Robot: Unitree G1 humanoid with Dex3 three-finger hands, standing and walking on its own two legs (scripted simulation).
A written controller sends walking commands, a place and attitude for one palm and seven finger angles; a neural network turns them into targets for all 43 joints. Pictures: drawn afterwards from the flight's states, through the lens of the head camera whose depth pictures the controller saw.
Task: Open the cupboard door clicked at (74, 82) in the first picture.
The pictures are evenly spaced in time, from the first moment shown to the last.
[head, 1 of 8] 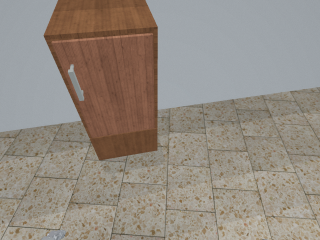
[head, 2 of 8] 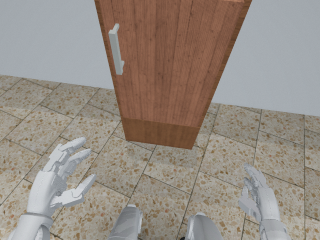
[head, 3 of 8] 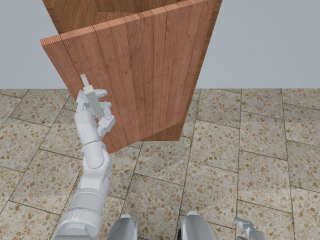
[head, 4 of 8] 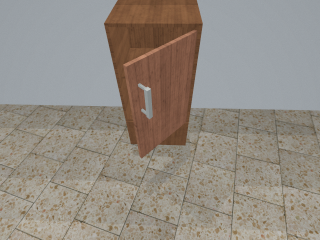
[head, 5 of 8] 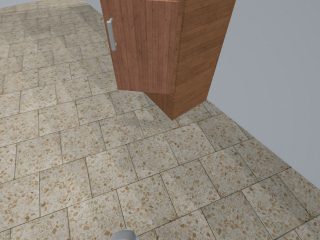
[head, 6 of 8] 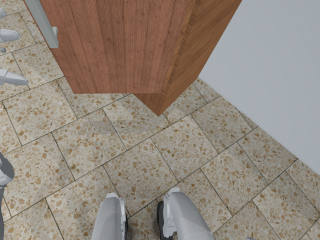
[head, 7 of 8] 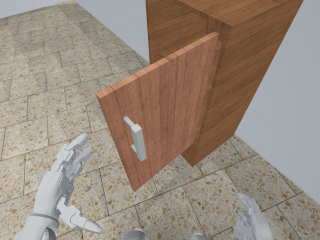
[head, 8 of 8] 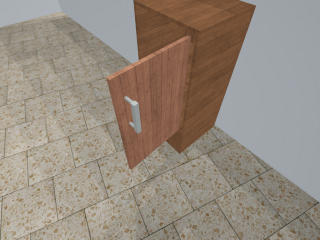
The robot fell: no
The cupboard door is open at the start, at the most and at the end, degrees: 0 94 94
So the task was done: yes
